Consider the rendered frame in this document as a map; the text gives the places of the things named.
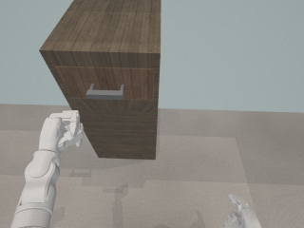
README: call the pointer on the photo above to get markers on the handle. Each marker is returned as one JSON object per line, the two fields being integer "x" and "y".
{"x": 96, "y": 94}

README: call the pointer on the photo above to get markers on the robot left forearm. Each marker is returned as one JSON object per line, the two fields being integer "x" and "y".
{"x": 36, "y": 204}

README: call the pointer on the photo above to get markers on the cabinet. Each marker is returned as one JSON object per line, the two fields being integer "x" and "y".
{"x": 111, "y": 33}

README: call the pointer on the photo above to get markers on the drawer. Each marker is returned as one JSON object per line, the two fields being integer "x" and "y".
{"x": 138, "y": 82}

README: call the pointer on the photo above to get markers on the right robot hand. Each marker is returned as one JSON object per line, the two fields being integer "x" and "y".
{"x": 247, "y": 217}

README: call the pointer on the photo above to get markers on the left robot hand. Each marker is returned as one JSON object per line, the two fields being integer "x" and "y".
{"x": 67, "y": 125}

